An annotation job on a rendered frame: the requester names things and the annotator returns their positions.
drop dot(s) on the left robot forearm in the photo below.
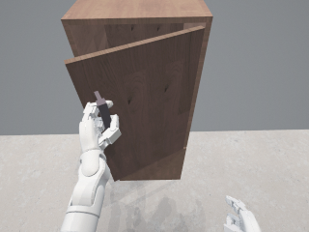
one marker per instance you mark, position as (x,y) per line
(87,197)

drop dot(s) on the robot right hand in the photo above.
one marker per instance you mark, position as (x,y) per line
(246,222)

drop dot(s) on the handle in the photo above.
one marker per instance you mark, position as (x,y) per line
(103,110)

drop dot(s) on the cupboard door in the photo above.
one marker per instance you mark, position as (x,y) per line
(151,84)

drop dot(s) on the robot left hand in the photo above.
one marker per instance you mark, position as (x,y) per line
(91,127)

